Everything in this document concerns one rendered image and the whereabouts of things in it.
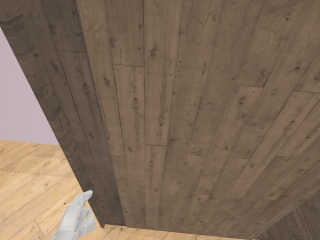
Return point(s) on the wardrobe door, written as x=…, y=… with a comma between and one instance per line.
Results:
x=56, y=30
x=211, y=109

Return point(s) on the robot left forearm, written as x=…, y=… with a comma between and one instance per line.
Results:
x=65, y=234

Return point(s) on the left robot hand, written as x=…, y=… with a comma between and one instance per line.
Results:
x=73, y=216

